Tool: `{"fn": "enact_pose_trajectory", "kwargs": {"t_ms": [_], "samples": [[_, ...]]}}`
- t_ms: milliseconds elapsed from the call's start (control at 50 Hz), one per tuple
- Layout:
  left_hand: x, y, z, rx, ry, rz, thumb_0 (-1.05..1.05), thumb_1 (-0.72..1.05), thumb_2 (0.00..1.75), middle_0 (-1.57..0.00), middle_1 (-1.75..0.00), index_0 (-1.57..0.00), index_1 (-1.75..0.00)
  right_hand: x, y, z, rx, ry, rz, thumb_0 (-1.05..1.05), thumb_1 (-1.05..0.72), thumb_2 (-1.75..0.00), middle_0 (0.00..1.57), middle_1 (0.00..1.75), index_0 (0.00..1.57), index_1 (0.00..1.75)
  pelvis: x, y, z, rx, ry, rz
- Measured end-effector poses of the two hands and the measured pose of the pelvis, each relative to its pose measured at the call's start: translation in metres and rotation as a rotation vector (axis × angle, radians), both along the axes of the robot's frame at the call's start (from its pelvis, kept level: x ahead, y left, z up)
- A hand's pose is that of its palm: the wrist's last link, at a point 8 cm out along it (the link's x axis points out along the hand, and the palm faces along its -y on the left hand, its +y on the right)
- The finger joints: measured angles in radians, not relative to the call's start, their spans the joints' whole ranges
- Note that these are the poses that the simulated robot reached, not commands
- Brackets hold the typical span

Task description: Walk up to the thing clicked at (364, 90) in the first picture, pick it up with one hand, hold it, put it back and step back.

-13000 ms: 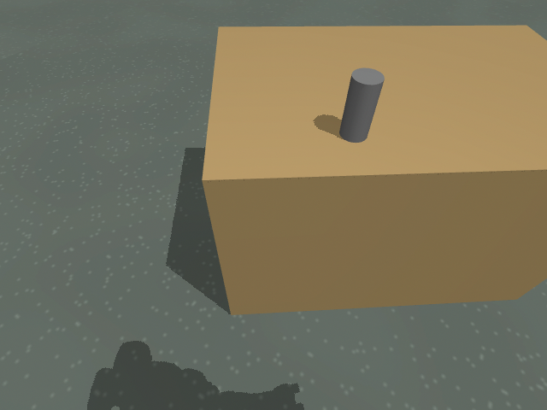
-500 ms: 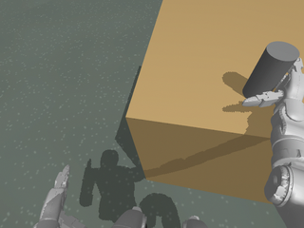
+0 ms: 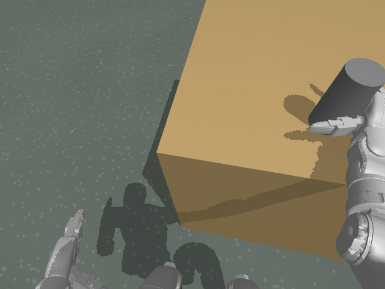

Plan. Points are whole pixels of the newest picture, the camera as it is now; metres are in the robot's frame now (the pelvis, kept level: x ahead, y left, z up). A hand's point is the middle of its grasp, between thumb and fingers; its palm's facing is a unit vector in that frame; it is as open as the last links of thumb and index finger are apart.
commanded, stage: close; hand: right
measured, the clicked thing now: (341, 100) +0.48 -0.22 +0.10
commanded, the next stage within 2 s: settle in 0.22 s
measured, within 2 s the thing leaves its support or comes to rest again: leaves its support in 0.34 s
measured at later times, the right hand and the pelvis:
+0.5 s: hand (340, 100) +0.48 -0.22 +0.11, palm faces +0.22 +0.97 +0.02, open 9.6 cm; pelvis -0.01 -0.01 +0.00, yaw +0 degrees
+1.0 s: hand (348, 83) +0.48 -0.21 +0.15, palm faces +0.21 +0.98 +0.01, open 9.8 cm; pelvis -0.01 +0.00 +0.02, yaw -1 degrees
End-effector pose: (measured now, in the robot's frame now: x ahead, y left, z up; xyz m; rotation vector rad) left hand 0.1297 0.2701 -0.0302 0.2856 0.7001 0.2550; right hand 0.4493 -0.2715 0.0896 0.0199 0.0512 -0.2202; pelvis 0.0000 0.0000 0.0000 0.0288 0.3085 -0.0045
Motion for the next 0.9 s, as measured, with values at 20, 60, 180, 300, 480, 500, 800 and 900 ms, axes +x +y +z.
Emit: {"fn": "enact_pose_trajectory", "kwargs": {"t_ms": [20,60,180,300,480,500,800,900], "samples": [[0.001,0.001,0.002,0.003,-0.006,0.001,-0.01,-0.56,0.08,-0.05,-0.05,-0.05,-0.06,-0.003,-0.002,-0.002,0.005,0.005,-0.007,-0.01,0.49,-0.15,0.61,0.36,0.61,0.36,0.001,0.000,0.000,0.000,-0.004,0.000],[0.004,0.002,0.006,0.012,-0.016,-0.003,-0.01,-0.55,0.08,-0.05,-0.05,-0.05,-0.06,-0.007,-0.007,-0.005,0.014,0.012,-0.020,-0.01,0.46,-0.19,0.66,0.41,0.67,0.42,0.001,0.000,0.001,-0.001,-0.010,-0.003],[0.012,-0.009,0.008,0.027,-0.026,-0.050,-0.01,-0.55,0.07,-0.05,-0.05,-0.05,-0.05,-0.007,-0.010,-0.008,0.000,-0.009,-0.013,-0.01,0.31,-0.37,0.84,0.60,0.84,0.60,-0.004,0.002,-0.002,0.003,-0.008,-0.016],[-0.003,-0.018,-0.003,-0.003,0.012,-0.040,-0.01,-0.53,0.06,-0.05,-0.05,-0.06,-0.05,0.001,-0.002,-0.004,-0.019,-0.018,0.024,-0.01,0.23,-0.59,0.87,0.75,0.90,0.76,-0.010,-0.003,-0.003,0.010,0.005,-0.013],[-0.016,-0.003,0.003,0.020,0.010,0.023,-0.01,-0.54,0.07,-0.06,-0.05,-0.06,-0.06,-0.002,0.005,0.014,0.000,-0.037,-0.004,-0.01,0.32,-0.87,0.80,0.94,0.83,0.96,-0.011,-0.008,0.002,0.003,-0.026,0.003],[-0.014,-0.003,0.005,0.024,0.001,0.019,-0.01,-0.55,0.07,-0.06,-0.05,-0.06,-0.06,-0.002,0.006,0.015,0.002,-0.036,-0.003,-0.01,0.33,-0.89,0.79,0.96,0.82,0.98,-0.011,-0.007,0.003,0.003,-0.031,0.002],[-0.017,-0.010,-0.006,-0.033,0.034,0.019,-0.01,-0.52,0.06,-0.06,-0.06,-0.07,-0.06,-0.007,-0.001,0.046,-0.041,-0.036,-0.008,-0.01,0.38,-0.98,0.76,1.05,0.79,1.07,-0.012,-0.004,0.011,-0.002,-0.056,-0.006],[-0.004,-0.002,0.007,-0.006,-0.014,0.016,-0.01,-0.53,0.07,-0.06,-0.05,-0.06,-0.06,-0.002,0.007,0.055,-0.009,-0.037,0.002,-0.01,0.38,-0.99,0.76,1.06,0.79,1.08,-0.009,-0.002,0.015,-0.006,-0.070,-0.006]]}}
